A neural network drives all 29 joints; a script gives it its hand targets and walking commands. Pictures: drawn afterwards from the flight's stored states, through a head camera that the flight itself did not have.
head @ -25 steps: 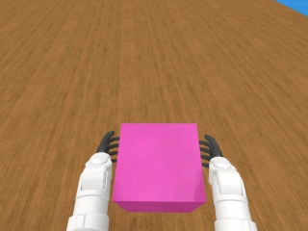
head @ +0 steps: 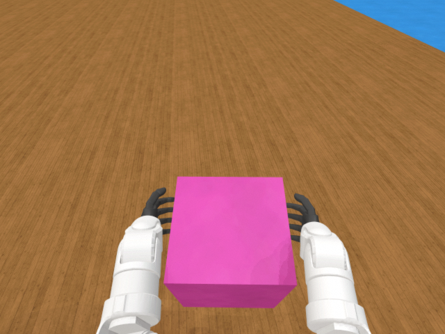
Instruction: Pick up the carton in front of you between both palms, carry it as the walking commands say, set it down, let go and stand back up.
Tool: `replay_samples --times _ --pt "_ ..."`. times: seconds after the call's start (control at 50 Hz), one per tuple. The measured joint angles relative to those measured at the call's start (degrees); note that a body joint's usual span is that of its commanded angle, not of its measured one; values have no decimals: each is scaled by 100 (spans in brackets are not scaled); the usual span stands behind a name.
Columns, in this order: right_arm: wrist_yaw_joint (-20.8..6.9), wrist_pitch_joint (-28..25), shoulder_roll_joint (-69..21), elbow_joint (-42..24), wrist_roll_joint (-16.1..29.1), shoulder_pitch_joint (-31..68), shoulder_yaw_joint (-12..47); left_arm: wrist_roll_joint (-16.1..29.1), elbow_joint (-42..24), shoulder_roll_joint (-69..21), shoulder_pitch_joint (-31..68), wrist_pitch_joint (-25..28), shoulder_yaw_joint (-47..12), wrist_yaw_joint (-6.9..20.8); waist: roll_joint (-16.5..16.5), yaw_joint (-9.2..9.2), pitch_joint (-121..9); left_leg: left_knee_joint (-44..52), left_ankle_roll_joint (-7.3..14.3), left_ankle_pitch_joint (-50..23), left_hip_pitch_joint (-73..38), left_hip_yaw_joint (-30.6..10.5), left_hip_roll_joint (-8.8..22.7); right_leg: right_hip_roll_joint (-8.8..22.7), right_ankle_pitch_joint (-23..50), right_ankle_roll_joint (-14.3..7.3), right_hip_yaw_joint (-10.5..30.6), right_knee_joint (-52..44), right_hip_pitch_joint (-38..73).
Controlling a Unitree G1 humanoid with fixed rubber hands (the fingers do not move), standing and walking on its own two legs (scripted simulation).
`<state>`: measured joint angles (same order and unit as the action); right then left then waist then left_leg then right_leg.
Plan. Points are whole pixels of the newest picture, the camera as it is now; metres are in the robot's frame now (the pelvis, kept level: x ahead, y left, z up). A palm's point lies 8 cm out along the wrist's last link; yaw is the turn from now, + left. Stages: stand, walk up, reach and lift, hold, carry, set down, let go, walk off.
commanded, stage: hold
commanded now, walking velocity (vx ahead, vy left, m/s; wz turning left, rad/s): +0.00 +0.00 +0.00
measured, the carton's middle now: (229, 247) +0.31 +0.00 -0.04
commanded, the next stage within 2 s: set down in 0.18 s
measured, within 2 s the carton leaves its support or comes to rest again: neither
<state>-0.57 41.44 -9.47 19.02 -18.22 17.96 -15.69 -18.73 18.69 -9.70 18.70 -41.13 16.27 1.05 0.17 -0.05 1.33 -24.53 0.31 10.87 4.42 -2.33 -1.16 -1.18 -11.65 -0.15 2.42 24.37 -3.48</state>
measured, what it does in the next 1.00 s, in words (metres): lowers itself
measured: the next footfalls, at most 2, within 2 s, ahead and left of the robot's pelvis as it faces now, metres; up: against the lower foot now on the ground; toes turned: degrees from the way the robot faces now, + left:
none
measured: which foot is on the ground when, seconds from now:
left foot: down 0.00-1.00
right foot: down 0.00-1.00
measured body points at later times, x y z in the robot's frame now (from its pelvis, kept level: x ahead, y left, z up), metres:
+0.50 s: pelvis +0.02 +0.00 +0.00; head +0.02 +0.00 +0.45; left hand +0.35 +0.15 +0.01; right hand +0.35 -0.15 +0.00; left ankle +0.04 +0.12 -0.74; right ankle +0.03 -0.12 -0.74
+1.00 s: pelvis -0.04 -0.01 -0.12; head +0.18 -0.02 +0.27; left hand +0.38 +0.14 -0.18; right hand +0.40 -0.16 -0.19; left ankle +0.04 +0.12 -0.74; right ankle +0.03 -0.12 -0.74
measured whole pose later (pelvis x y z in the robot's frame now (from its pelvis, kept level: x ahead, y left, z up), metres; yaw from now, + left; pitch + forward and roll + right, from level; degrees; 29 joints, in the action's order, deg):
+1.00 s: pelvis -0.04 -0.01 -0.12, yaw +0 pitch +35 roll +0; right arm 2.1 14.4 -5.0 32.8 -15.5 42.4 -24.0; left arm -15.1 25.8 -12.7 39.3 -13.4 28.5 -5.9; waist -0.7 0.7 -6.8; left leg -65.4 -2.3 20.2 79.9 -4.8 -3.5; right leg -3.9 -21.7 -0.2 3.0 66.7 -79.6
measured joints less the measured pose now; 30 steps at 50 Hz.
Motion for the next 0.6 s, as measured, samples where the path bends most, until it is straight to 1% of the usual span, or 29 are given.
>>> replay_samples --times 0.26,0.32,0.36,0.42,0.48,0.54,0.6 --pt "89 44 32 -178 101 -116 162 103 -160 34 -118 -14 -168 -93 11 2 -31 217 3 22 -69 -52 -28 0 -37 -1 48 -195 60" --pt "79 -22 13 -76 55 -43 84 70 -70 13 -43 40 -95 -95 14 11 -20 215 1 44 -51 -62 -33 -2 -66 -6 57 -177 34" --pt "60 -121 -26 106 -40 91 -61 -9 99 -29 94 126 51 -95 14 19 3 156 -1 77 12 -67 -38 -6 -106 -9 62 -105 -34" --pt "30 -370 -124 478 -273 385 -403 -219 453 -134 399 355 413 -110 7 24 52 -32 -6 154 232 -76 -47 -14 -193 -16 65 98 -259" --pt "-3 -740 -220 813 -553 694 -779 -486 777 -268 728 718 835 -146 -10 26 117 -312 -15 242 646 -88 -55 -30 -285 -23 64 384 -674" --pt "-44 -1216 -236 1068 -782 958 -1049 -689 1005 -365 985 1204 1141 -173 -38 26 182 -627 -31 297 1273 -102 -67 -45 -347 -18 63 709 -1304" --pt "-60 -1759 -173 1223 -842 1126 -1145 -727 1111 -413 1116 1765 1264 -212 -65 31 255 -938 -50 308 2055 -112 -81 -62 -371 -15 68 1043 -2096"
